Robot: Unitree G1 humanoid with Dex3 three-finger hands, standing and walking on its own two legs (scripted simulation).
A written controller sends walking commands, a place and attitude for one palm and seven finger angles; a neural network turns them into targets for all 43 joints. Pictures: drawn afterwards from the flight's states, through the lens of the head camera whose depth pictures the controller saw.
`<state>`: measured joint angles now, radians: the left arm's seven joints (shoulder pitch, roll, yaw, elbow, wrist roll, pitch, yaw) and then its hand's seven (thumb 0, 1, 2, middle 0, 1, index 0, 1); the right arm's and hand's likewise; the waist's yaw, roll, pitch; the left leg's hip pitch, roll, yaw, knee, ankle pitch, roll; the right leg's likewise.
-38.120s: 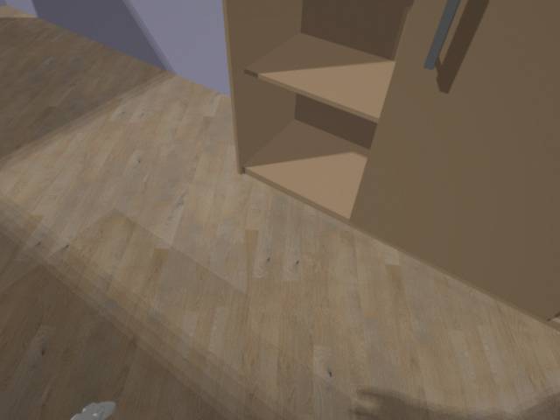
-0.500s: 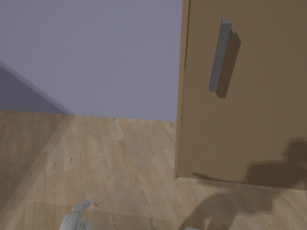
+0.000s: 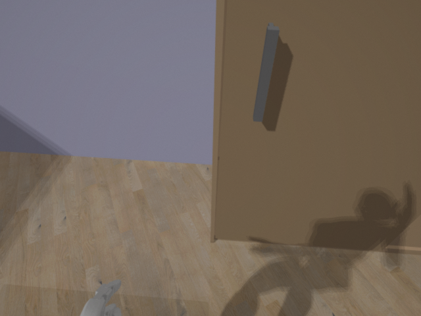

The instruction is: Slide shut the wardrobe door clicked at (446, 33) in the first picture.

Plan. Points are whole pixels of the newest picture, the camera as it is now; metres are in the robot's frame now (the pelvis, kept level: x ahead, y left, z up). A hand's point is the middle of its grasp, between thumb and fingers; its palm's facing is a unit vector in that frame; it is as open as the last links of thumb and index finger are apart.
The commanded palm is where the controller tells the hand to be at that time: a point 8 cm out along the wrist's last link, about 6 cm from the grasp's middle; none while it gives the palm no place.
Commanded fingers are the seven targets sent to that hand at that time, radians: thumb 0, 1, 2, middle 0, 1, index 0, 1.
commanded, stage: stop stepping back and stand still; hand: right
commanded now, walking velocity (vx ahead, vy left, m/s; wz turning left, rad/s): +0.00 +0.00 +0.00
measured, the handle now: (263, 75) +0.62 -0.11 +0.18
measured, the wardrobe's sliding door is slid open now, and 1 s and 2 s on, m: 0.00 0.00 0.00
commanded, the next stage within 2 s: let the arm hang, fingers relaxed in 0.40 s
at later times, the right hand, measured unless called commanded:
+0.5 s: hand out of the picture +0.22 -0.28 +0.16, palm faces +0.42 +0.76 -0.49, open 7.4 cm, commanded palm none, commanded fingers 0.00 -0.90 -0.90 0.20 0.30 0.20 0.30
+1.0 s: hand out of the picture -0.03 -0.22 -0.16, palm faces +0.03 +0.98 -0.21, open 7.2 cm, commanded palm none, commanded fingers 0.00 -0.90 -0.90 0.20 0.30 0.20 0.30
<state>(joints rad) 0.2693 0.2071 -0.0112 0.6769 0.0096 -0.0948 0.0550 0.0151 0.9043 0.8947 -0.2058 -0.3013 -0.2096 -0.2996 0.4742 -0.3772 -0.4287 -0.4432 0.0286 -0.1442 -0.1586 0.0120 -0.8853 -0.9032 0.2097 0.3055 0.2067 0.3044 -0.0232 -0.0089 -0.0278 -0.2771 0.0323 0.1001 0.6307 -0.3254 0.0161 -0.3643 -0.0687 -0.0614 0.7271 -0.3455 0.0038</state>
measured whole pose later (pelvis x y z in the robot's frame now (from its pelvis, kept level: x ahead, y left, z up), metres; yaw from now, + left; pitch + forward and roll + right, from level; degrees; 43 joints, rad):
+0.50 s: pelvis +0.01 -0.01 +0.01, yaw +0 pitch +0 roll +0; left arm 0.20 0.21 0.01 0.60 -0.01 -0.11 0.06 0.01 0.91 0.90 -0.20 -0.30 -0.21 -0.30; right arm 0.53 -0.38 -0.41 -0.44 0.03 -0.16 -0.14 0.02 -0.89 -0.90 0.21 0.31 0.21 0.30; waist 0.00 -0.02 0.02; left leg -0.24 0.02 0.05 0.52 -0.29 0.00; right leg -0.30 -0.03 -0.07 0.54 -0.24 -0.01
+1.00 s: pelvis +0.00 -0.02 +0.02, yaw -2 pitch -1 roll +1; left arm 0.26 0.24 0.00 1.10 0.02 0.03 0.01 0.01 0.91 0.90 -0.20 -0.30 -0.20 -0.30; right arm 0.28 -0.23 -0.01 1.13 -0.02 0.03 0.01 0.01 -0.94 -0.90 0.21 0.30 0.20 0.30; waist 0.00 -0.01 0.08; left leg -0.20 0.03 0.08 0.43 -0.22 -0.01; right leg -0.28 -0.01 -0.04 0.46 -0.17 -0.02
